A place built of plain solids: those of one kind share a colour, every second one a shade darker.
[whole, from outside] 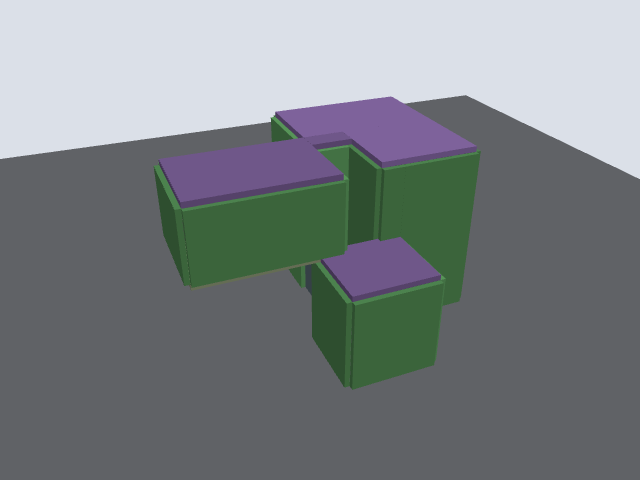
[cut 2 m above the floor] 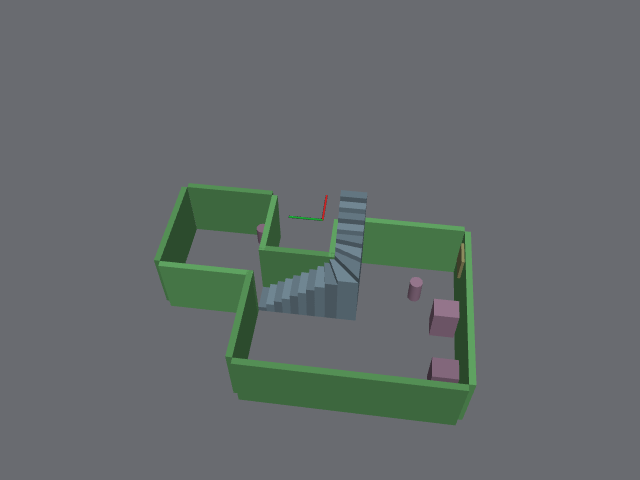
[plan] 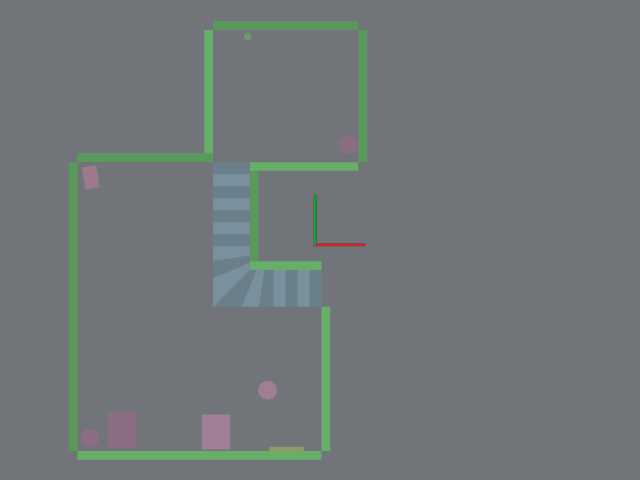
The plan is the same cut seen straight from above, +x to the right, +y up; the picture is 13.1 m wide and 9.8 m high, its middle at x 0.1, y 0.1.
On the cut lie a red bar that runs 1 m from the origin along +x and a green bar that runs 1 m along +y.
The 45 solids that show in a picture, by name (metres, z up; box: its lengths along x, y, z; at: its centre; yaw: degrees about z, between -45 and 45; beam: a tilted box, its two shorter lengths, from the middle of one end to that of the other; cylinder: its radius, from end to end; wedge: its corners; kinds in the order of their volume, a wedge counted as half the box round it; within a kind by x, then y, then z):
{
 "wall_1": {"box": [0.18, 5.9, 5.99], "at": [-4.94, -1.26, 2.95]},
 "wall_2": {"box": [2.77, 0.18, 5.99], "at": [-3.47, 1.78, 2.95]},
 "wall_3": {"box": [4.98, 0.18, 5.99], "at": [-2.36, -4.3, 2.95]},
 "wall_4": {"box": [0.18, 2.7, 3.27], "at": [-2.17, 3.04, 1.59]},
 "wall_5": {"box": [0.75, 0.18, 2.72], "at": [-1.71, 1.78, 4.58]},
 "wall_6": {"box": [0.18, 2.2, 5.99], "at": [-1.24, 0.59, 2.95]},
 "wall_7": {"box": [1.46, 0.18, 5.99], "at": [-0.6, -0.42, 2.95]},
 "wall_8": {"box": [2.96, 0.18, 3.27], "at": [-0.6, 4.48, 1.59]},
 "wall_9": {"box": [2.21, 0.18, 3.27], "at": [-0.23, 1.6, 1.59]},
 "wall_10": {"box": [0.18, 2.55, 2.51], "at": [0.04, 0.76, 4.69]},
 "wall_11": {"box": [0.18, 2.95, 5.99], "at": [0.22, -2.74, 2.95]},
 "wall_12": {"box": [0.18, 2.7, 3.27], "at": [0.97, 3.04, 1.59]},
 "wall_13": {"box": [4.9, 0.18, 2.51], "at": [2.58, 2.12, 4.69]},
 "wall_14": {"box": [0.18, 3.3, 2.51], "at": [5.12, 0.39, 4.69]},
 "roof_1": {"box": [3.52, 2.95, 0.2], "at": [-3.09, 0.22, 6.04]},
 "roof_2": {"box": [4.98, 2.95, 0.2], "at": [-2.36, -2.74, 6.04]},
 "roof_3": {"box": [1.46, 0.75, 0.2], "at": [-0.6, -0.89, 6.04]},
 "roof_4": {"box": [2.96, 2.7, 0.19], "at": [-0.6, 3.04, 3.32]},
 "roof_5": {"box": [4.9, 3.3, 0.2], "at": [2.58, 0.39, 6.04]},
 "tread_1": {"wedge": [[-2.08, -1.27, -0.05], [-2.08, -1.27, 1.91], [-2.08, -0.68, -0.05], [-2.08, -0.68, 1.91], [-1.33, -0.52, -0.05], [-1.33, -0.52, 1.91], [-1.33, -0.37, -0.05], [-1.33, -0.37, 1.91]]},
 "tread_2": {"wedge": [[-2.08, -1.26, -0.05], [-2.08, -1.26, 2.1], [-1.5, -1.26, -0.05], [-1.5, -1.26, 2.1], [-1.33, -0.51, -0.05], [-1.33, -0.51, 2.1], [-1.19, -0.51, -0.05], [-1.19, -0.51, 2.1]]},
 "tread_3": {"wedge": [[-2.08, -0.69, -0.05], [-2.08, -0.69, 1.72], [-2.08, -0.32, -0.05], [-2.08, -0.32, 1.72], [-1.33, -0.37, -0.05], [-1.33, -0.37, 1.72], [-1.33, -0.21, -0.05], [-1.33, -0.21, 1.72]]},
 "tread_4": {"wedge": [[-2.08, -0.33, -0.05], [-2.08, -0.33, 1.53], [-2.08, -0.03, -0.05], [-2.08, -0.03, 1.53], [-1.33, -0.22, -0.05], [-1.33, -0.22, 1.53], [-1.33, -0.03, -0.05], [-1.33, -0.03, 1.52]]},
 "tread_5": {"wedge": [[-2.08, -0.03, -0.05], [-2.08, -0.03, 1.33], [-2.08, 0.22, -0.05], [-2.08, 0.22, 1.33], [-1.33, -0.03, -0.05], [-1.33, -0.03, 1.33], [-1.33, 0.22, -0.05], [-1.33, 0.22, 1.33]]},
 "tread_6": {"wedge": [[-2.08, 0.21, -0.05], [-2.08, 0.21, 1.14], [-2.08, 0.46, -0.05], [-2.08, 0.46, 1.14], [-1.33, 0.21, -0.05], [-1.33, 0.21, 1.14], [-1.33, 0.46, -0.05], [-1.33, 0.46, 1.14]]},
 "tread_7": {"wedge": [[-2.08, 0.46, -0.05], [-2.08, 0.46, 0.95], [-2.08, 0.71, -0.05], [-2.08, 0.71, 0.95], [-1.33, 0.46, -0.05], [-1.33, 0.46, 0.95], [-1.33, 0.71, -0.05], [-1.33, 0.71, 0.95]]},
 "tread_8": {"wedge": [[-2.08, 0.7, -0.05], [-2.08, 0.7, 0.76], [-2.08, 0.95, -0.05], [-2.08, 0.95, 0.76], [-1.33, 0.7, -0.05], [-1.33, 0.7, 0.76], [-1.33, 0.95, -0.05], [-1.33, 0.95, 0.76]]},
 "tread_9": {"wedge": [[-2.08, 0.95, -0.05], [-2.08, 0.95, 0.57], [-2.08, 1.2, -0.05], [-2.08, 1.2, 0.57], [-1.33, 0.95, -0.05], [-1.33, 0.95, 0.57], [-1.33, 1.2, -0.05], [-1.33, 1.2, 0.57]]},
 "tread_10": {"wedge": [[-2.08, 1.19, -0.05], [-2.08, 1.19, 0.38], [-2.08, 1.44, -0.05], [-2.08, 1.44, 0.38], [-1.33, 1.19, -0.05], [-1.33, 1.19, 0.38], [-1.33, 1.44, -0.05], [-1.33, 1.44, 0.38]]},
 "tread_11": {"wedge": [[-2.08, 1.44, -0.05], [-2.08, 1.44, 0.19], [-2.08, 1.69, -0.05], [-2.08, 1.69, 0.19], [-1.33, 1.44, -0.05], [-1.33, 1.44, 0.19], [-1.33, 1.69, -0.05], [-1.33, 1.69, 0.19]]},
 "tread_12": {"wedge": [[-1.5, -1.26, -0.05], [-1.5, -1.26, 2.29], [-1.19, -0.51, -0.05], [-1.19, -0.51, 2.29], [-1.14, -1.26, -0.05], [-1.14, -1.26, 2.29], [-1.03, -0.51, -0.05], [-1.03, -0.51, 2.29]]},
 "tread_13": {"wedge": [[-1.15, -1.26, -0.05], [-1.15, -1.26, 2.48], [-1.04, -0.51, -0.05], [-1.04, -0.51, 2.48], [-0.85, -1.26, -0.05], [-0.85, -1.26, 2.48], [-0.85, -0.51, -0.05], [-0.85, -0.51, 2.48]]},
 "tread_14": {"wedge": [[-0.85, -1.26, -0.05], [-0.85, -1.26, 2.67], [-0.85, -0.51, -0.05], [-0.85, -0.51, 2.67], [-0.6, -1.26, -0.05], [-0.6, -1.26, 2.67], [-0.6, -0.51, -0.05], [-0.6, -0.51, 2.67]]},
 "tread_15": {"wedge": [[-0.6, -1.26, -0.05], [-0.6, -1.26, 2.87], [-0.6, -0.51, -0.05], [-0.6, -0.51, 2.87], [-0.35, -1.26, -0.05], [-0.35, -1.26, 2.87], [-0.35, -0.51, -0.05], [-0.35, -0.51, 2.87]]},
 "tread_16": {"wedge": [[-0.36, -1.26, -0.05], [-0.36, -1.26, 3.06], [-0.36, -0.51, -0.05], [-0.36, -0.51, 3.06], [-0.11, -1.26, -0.05], [-0.11, -1.26, 3.06], [-0.11, -0.51, -0.05], [-0.11, -0.51, 3.06]]},
 "tread_17": {"wedge": [[-0.11, -1.26, -0.05], [-0.11, -1.26, 3.25], [-0.11, -0.51, -0.05], [-0.11, -0.51, 3.25], [0.13, -1.26, -0.05], [0.13, -1.26, 3.25], [0.13, -0.51, -0.05], [0.13, -0.51, 3.25]]},
 "floor_1": {"box": [4.9, 3.3, 0.22], "at": [2.58, 0.39, 3.33]},
 "bin_1": {"cylinder": 0.19, "from": [-4.6, -3.95, 0.0], "to": [-4.6, -3.95, 0.62]},
 "bin_2": {"box": [0.58, 0.72, 1.11], "at": [-3.94, -3.79, 0.51]},
 "bin_3": {"box": [0.58, 0.72, 1.11], "at": [-2.02, -3.82, 0.51]},
 "bin_4": {"cylinder": 0.19, "from": [-0.97, -2.97, 0.0], "to": [-0.97, -2.97, 0.75]},
 "bin_5": {"cylinder": 0.19, "from": [0.67, 2.05, 0.0], "to": [0.67, 2.05, 0.62]},
 "bucket_1": {"box": [0.3, 0.46, 0.39], "at": [-4.58, 1.38, 0.14], "yaw": 9.1},
 "cabinet_1": {"box": [0.71, 0.09, 0.78], "at": [-0.58, -4.16, 1.49]},
 "extinguisher_1": {"cylinder": 0.07, "from": [-1.38, 4.26, 0.0], "to": [-1.38, 4.26, 0.52]}
}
